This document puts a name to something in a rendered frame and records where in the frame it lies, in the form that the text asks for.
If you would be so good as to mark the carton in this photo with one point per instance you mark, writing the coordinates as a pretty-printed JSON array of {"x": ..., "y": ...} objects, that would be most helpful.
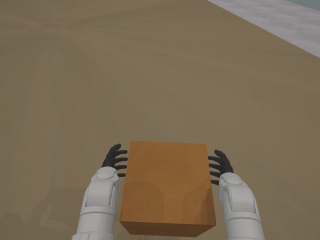
[{"x": 167, "y": 190}]

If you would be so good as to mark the robot left forearm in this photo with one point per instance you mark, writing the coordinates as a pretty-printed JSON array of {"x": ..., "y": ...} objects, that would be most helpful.
[{"x": 99, "y": 206}]

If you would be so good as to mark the left robot hand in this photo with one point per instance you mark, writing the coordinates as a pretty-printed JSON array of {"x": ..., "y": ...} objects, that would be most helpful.
[{"x": 110, "y": 159}]

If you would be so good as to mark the robot right forearm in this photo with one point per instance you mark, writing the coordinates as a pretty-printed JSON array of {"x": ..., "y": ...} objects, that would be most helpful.
[{"x": 240, "y": 209}]

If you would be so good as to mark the right robot hand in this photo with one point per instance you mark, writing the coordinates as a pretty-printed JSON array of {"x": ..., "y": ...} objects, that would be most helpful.
[{"x": 224, "y": 166}]

